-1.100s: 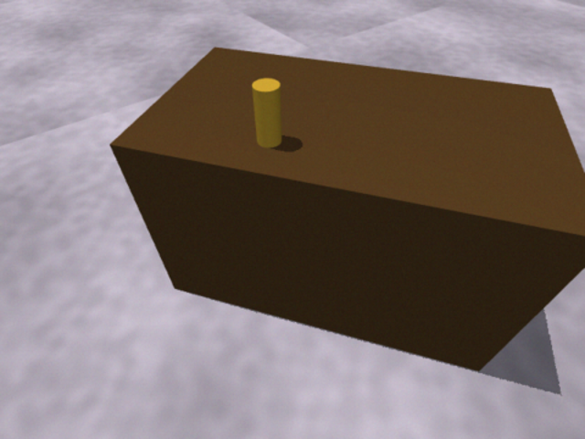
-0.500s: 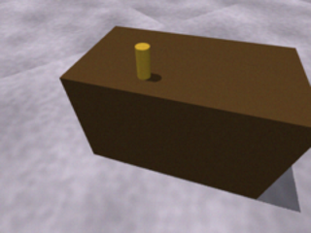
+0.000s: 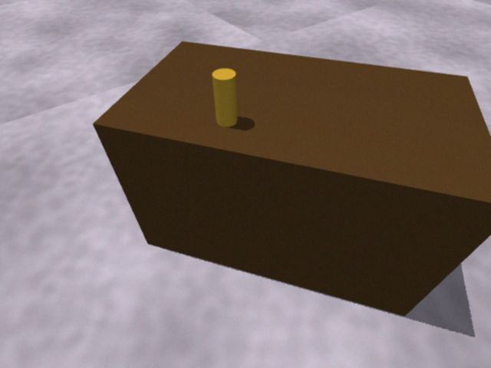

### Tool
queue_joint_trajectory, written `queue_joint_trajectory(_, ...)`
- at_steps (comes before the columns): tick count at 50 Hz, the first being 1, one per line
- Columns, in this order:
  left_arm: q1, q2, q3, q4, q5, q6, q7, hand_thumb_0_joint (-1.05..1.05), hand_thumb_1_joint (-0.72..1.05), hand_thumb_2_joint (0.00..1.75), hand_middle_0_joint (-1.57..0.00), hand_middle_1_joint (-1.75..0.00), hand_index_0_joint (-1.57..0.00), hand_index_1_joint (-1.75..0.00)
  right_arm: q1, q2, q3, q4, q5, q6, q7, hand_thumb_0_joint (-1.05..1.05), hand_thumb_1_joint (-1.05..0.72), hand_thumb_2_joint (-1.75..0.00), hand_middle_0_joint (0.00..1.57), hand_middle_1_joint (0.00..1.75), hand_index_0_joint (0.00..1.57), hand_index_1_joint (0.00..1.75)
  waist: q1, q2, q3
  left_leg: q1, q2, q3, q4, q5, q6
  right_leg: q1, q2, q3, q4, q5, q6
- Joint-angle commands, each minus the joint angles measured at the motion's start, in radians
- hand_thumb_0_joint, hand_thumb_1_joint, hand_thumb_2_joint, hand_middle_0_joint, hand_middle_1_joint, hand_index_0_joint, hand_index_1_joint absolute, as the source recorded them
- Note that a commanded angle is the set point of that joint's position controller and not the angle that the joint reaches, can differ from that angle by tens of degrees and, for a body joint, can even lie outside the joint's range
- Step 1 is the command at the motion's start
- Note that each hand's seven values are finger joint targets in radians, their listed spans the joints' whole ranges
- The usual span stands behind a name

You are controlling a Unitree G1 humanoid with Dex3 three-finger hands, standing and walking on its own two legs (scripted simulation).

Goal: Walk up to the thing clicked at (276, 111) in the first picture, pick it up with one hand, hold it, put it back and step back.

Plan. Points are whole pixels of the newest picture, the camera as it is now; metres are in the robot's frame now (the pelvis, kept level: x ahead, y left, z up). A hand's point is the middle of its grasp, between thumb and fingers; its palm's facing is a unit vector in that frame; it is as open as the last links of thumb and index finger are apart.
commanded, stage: stand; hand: left
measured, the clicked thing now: (225, 98) +0.84 +0.09 -0.01
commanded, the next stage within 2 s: walk up in 0.02 s
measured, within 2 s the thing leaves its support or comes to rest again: neither
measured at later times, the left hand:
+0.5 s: hand (91, 365) +0.19 +0.31 -0.17, palm faces -0.16 -0.93 -0.33, open 7.4 cm
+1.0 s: hand (146, 253) +0.41 +0.25 -0.14, palm faces -0.24 -0.90 -0.36, open 7.4 cm
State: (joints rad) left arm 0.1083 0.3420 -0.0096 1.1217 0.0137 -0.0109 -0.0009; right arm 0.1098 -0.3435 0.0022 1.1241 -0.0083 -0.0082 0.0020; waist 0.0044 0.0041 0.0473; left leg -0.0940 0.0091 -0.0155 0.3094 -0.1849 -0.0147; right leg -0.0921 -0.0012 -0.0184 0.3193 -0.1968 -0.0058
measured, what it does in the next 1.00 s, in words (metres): walks ahead: right foot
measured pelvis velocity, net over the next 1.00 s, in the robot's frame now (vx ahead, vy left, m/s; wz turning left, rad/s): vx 0.27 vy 0.02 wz -0.24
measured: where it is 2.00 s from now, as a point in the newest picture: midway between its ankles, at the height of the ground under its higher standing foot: outside the picture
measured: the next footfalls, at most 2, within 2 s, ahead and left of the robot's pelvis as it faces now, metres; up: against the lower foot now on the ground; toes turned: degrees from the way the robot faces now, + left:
right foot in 0.68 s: +0.33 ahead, -0.09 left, +0.00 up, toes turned -11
left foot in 1.12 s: +0.39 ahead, +0.14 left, +0.00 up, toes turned -18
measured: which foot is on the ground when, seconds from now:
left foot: down 0.00-0.72, up 0.74-1.00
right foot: down 0.00-0.30, up 0.32-0.66, down 0.68-1.00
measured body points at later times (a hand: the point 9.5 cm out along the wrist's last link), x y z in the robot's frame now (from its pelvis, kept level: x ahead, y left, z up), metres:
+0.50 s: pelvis +0.11 +0.04 -0.01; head +0.14 +0.07 +0.44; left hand +0.19 +0.36 -0.14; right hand +0.10 -0.28 -0.11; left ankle +0.05 +0.13 -0.75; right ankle +0.11 -0.11 -0.69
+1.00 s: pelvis +0.27 +0.02 -0.01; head +0.29 +0.01 +0.44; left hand +0.42 +0.30 -0.12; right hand +0.26 -0.30 -0.13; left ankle +0.38 +0.18 -0.71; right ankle +0.29 -0.08 -0.75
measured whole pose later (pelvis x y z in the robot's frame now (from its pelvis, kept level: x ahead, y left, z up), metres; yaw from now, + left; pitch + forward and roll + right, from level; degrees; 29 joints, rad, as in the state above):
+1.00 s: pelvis +0.27 +0.02 -0.01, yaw -14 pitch -4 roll +0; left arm 0.27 0.35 0.04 0.80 0.03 -0.02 -0.04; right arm 0.32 -0.41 -0.06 0.82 -0.03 -0.04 0.03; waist 0.01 0.03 0.11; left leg -0.43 0.10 -0.02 0.85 -0.34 -0.01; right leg -0.21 0.05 0.03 0.50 -0.21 -0.06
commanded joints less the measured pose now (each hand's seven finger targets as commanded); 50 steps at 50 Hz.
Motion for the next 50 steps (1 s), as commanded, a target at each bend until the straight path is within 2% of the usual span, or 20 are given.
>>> queue_joint_trajectory(1, 0.066, 0.286, 0.099, -0.122, 0.008, -0.026, -0.010, 0.00, 0.90, 0.90, -0.20, -0.30, -0.20, -0.30, 0.003, -0.297, -0.093, -0.132, -0.027, -0.036, 0.002, 0.00, -0.90, -0.90, 0.20, 0.30, 0.20, 0.30, -0.008, -0.006, -0.151, 0.081, 0.064, -0.024, 0.097, -0.282, 0.086, -0.030, -0.080, 0.142, 0.008, -0.218, -0.062)
queue_joint_trajectory(3, 0.069, 0.300, 0.114, -0.127, 0.024, -0.026, -0.022, 0.00, 0.90, 0.90, -0.20, -0.30, -0.20, -0.30, 0.014, -0.282, -0.099, -0.140, -0.037, -0.036, 0.016, 0.00, -0.90, -0.90, 0.20, 0.30, 0.20, 0.30, -0.006, -0.023, 0.008, -0.063, 0.052, -0.044, 0.133, -0.483, 0.097, -0.190, -0.130, 0.252, -0.031, -0.520, -0.098)
queue_joint_trajectory(5, 0.071, 0.292, 0.125, -0.149, 0.024, -0.031, -0.026, 0.00, 0.90, 0.90, -0.20, -0.30, -0.20, -0.30, -0.012, -0.250, -0.097, -0.167, -0.037, -0.035, 0.029, 0.00, -0.90, -0.90, 0.20, 0.30, 0.20, 0.30, 0.004, -0.095, 0.098, -0.221, 0.035, -0.021, 0.191, -0.417, 0.087, -0.177, -0.176, 0.344, -0.079, -0.571, -0.130)
queue_joint_trajectory(8, 0.173, 0.328, 0.144, -0.166, 0.028, -0.047, -0.023, 0.00, 0.90, 0.90, -0.20, -0.30, -0.20, -0.30, -0.066, -0.222, -0.094, -0.220, -0.037, -0.047, 0.030, 0.00, -0.90, -0.90, 0.20, 0.30, 0.20, 0.30, 0.063, -0.186, 0.133, -0.474, 0.035, -0.008, 0.338, -0.277, 0.051, 0.083, -0.294, 0.515, -0.126, -0.272, -0.236)
queue_joint_trajectory(11, 0.173, 0.326, 0.147, -0.206, 0.018, -0.045, -0.024, 0.00, 0.90, 0.90, -0.20, -0.30, -0.20, -0.30, -0.022, -0.228, -0.102, -0.242, -0.033, -0.065, 0.031, 0.00, -0.90, -0.90, 0.20, 0.30, 0.20, 0.30, 0.040, -0.158, 0.046, -0.342, 0.041, -0.018, 0.274, -0.295, 0.051, 0.065, -0.272, 0.432, -0.044, -0.039, -0.222)
queue_joint_trajectory(13, 0.058, 0.301, 0.136, -0.252, 0.004, -0.031, -0.030, 0.00, 0.90, 0.90, -0.20, -0.30, -0.20, -0.30, 0.139, -0.233, -0.121, -0.198, -0.030, -0.072, 0.032, 0.00, -0.90, -0.90, 0.20, 0.30, 0.20, 0.30, -0.065, -0.134, -0.004, -0.035, 0.026, 0.002, 0.088, -0.162, 0.053, -0.145, -0.172, 0.278, 0.097, -0.085, -0.148)
queue_joint_trajectory(14, 0.014, 0.240, 0.119, -0.284, 0.000, -0.026, -0.033, 0.00, 0.90, 0.90, -0.20, -0.30, -0.20, -0.30, 0.254, -0.282, -0.145, -0.169, -0.037, -0.073, 0.024, 0.00, -0.90, -0.90, 0.20, 0.30, 0.20, 0.30, -0.131, 0.008, -0.042, 0.189, 0.081, -0.121, -0.025, -0.224, 0.067, -0.353, -0.045, 0.156, 0.289, -0.172, -0.078)
queue_joint_trajectory(15, 0.007, 0.161, 0.096, -0.313, -0.005, -0.029, -0.027, 0.00, 0.90, 0.90, -0.20, -0.30, -0.20, -0.30, 0.321, -0.392, -0.178, -0.164, -0.050, -0.077, 0.017, 0.00, -0.90, -0.90, 0.20, 0.30, 0.20, 0.30, -0.173, 0.281, -0.021, 0.342, 0.311, -0.518, -0.182, -0.384, 0.115, -0.640, 0.147, 0.087, 0.590, -0.352, -0.029)
queue_joint_trajectory(16, 0.044, 0.242, 0.109, -0.294, 0.008, -0.028, -0.011, 0.00, 0.90, 0.90, -0.20, -0.30, -0.20, -0.30, 0.260, -0.385, -0.177, -0.197, -0.036, -0.076, 0.014, 0.00, -0.90, -0.90, 0.20, 0.30, 0.20, 0.30, -0.133, 0.130, 0.012, 0.274, 0.401, -0.552, -0.155, -0.323, 0.161, -0.648, 0.060, 0.139, 0.695, -0.342, -0.032)
queue_joint_trajectory(17, 0.098, 0.273, 0.107, -0.288, 0.008, -0.032, -0.009, 0.00, 0.90, 0.90, -0.20, -0.30, -0.20, -0.30, 0.213, -0.371, -0.169, -0.224, -0.023, -0.075, 0.015, 0.00, -0.90, -0.90, 0.20, 0.30, 0.20, 0.30, -0.089, 0.106, 0.012, 0.247, 0.426, -0.525, -0.119, -0.202, 0.208, -0.625, 0.005, 0.153, 0.719, -0.307, -0.037)
queue_joint_trajectory(21, 0.177, 0.232, 0.100, -0.251, -0.012, -0.032, -0.026, 0.00, 0.90, 0.90, -0.20, -0.30, -0.20, -0.30, 0.189, -0.245, -0.124, -0.262, -0.013, -0.082, 0.003, 0.00, -0.90, -0.90, 0.20, 0.30, 0.20, 0.30, -0.026, 0.144, 0.028, 0.202, 0.209, -0.106, -0.004, 0.528, 0.082, -0.488, -0.024, 0.116, 0.671, -0.135, -0.030)
queue_joint_trajectory(29, 0.003, 0.196, 0.083, -0.368, -0.006, -0.024, -0.052, 0.00, 0.90, 0.90, -0.20, -0.30, -0.20, -0.30, 0.240, -0.276, -0.135, -0.331, -0.012, -0.053, 0.004, 0.00, -0.90, -0.90, 0.20, 0.30, 0.20, 0.30, -0.090, 0.132, 0.090, 0.105, 0.142, 0.041, 0.008, 0.462, 0.090, -0.354, 0.004, -0.064, 0.252, 0.048, -0.036)
queue_joint_trajectory(32, 0.081, 0.204, 0.099, -0.348, -0.003, -0.029, -0.044, 0.00, 0.90, 0.90, -0.20, -0.30, -0.20, -0.30, 0.247, -0.267, -0.131, -0.363, -0.011, -0.047, -0.002, 0.00, -0.90, -0.90, 0.20, 0.30, 0.20, 0.30, -0.044, 0.087, 0.013, 0.062, 0.186, -0.002, 0.140, 0.493, 0.093, -0.165, 0.018, -0.044, 0.241, 0.065, -0.062)
queue_joint_trajectory(35, 0.340, 0.297, 0.150, -0.292, 0.002, -0.039, -0.025, 0.00, 0.90, 0.90, -0.20, -0.30, -0.20, -0.30, 0.275, -0.218, -0.107, -0.392, 0.000, -0.051, 0.000, 0.00, -0.90, -0.90, 0.20, 0.30, 0.20, 0.30, 0.101, -0.145, -0.142, -0.196, 0.075, 0.057, 0.627, 0.277, 0.061, 0.251, -0.074, 0.158, 0.169, 0.045, -0.146)
queue_joint_trajectory(36, 0.406, 0.365, 0.171, -0.309, -0.006, -0.040, -0.017, 0.00, 0.90, 0.90, -0.20, -0.30, -0.20, -0.30, 0.320, -0.203, -0.104, -0.404, 0.007, -0.046, 0.003, 0.00, -0.90, -0.90, 0.20, 0.30, 0.20, 0.30, 0.128, -0.306, -0.224, -0.377, -0.098, 0.087, 0.934, -0.284, 0.020, 0.338, -0.374, 0.660, 0.035, -0.026, -0.311)
queue_joint_trajectory(37, 0.325, 0.377, 0.169, -0.337, -0.018, -0.043, -0.015, 0.00, 0.90, 0.90, -0.20, -0.30, -0.20, -0.30, 0.327, -0.281, -0.120, -0.378, -0.004, -0.033, -0.007, 0.00, -0.90, -0.90, 0.20, 0.30, 0.20, 0.30, 0.096, -0.237, -0.170, -0.415, -0.045, -0.018, 0.984, -0.451, 0.040, 0.227, -0.435, 0.823, -0.034, -0.232, -0.357)
queue_joint_trajectory(38, 0.262, 0.348, 0.165, -0.351, -0.022, -0.038, -0.011, 0.00, 0.90, 0.90, -0.20, -0.30, -0.20, -0.30, 0.307, -0.305, -0.126, -0.361, -0.012, -0.035, -0.008, 0.00, -0.90, -0.90, 0.20, 0.30, 0.20, 0.30, 0.082, -0.170, -0.084, -0.423, -0.012, -0.047, 0.991, -0.431, 0.045, 0.119, -0.421, 0.790, -0.082, -0.378, -0.357)
queue_joint_trajectory(42, 0.147, 0.253, 0.136, -0.367, -0.020, -0.053, -0.009, 0.00, 0.90, 0.90, -0.20, -0.30, -0.20, -0.30, 0.331, -0.233, -0.104, -0.329, -0.006, -0.028, 0.021, 0.00, -0.90, -0.90, 0.20, 0.30, 0.20, 0.30, -0.008, -0.098, 0.072, -0.327, 0.061, -0.034, 0.820, -0.172, 0.053, -0.171, -0.174, 0.334, -0.085, -0.166, -0.198)
queue_joint_trajectory(46, 0.124, 0.243, 0.136, -0.408, -0.002, -0.047, -0.025, 0.00, 0.90, 0.90, -0.20, -0.30, -0.20, -0.30, 0.337, -0.214, -0.111, -0.338, -0.021, -0.038, 0.026, 0.00, -0.90, -0.90, 0.20, 0.30, 0.20, 0.30, -0.015, -0.151, 0.071, -0.275, 0.056, 0.049, 0.601, -0.153, 0.002, -0.235, -0.110, 0.167, -0.052, 0.041, -0.208)
queue_joint_trajectory(50, 0.139, 0.262, 0.135, -0.429, 0.022, -0.008, -0.028, 0.00, 0.90, 0.90, -0.20, -0.30, -0.20, -0.30, 0.262, -0.214, -0.118, -0.332, -0.012, -0.044, -0.013, 0.00, -0.90, -0.90, 0.20, 0.30, 0.20, 0.30, 0.032, -0.218, 0.024, -0.214, 0.031, 0.081, 0.443, -0.087, -0.017, -0.278, -0.116, 0.162, 0.074, 0.187, -0.217)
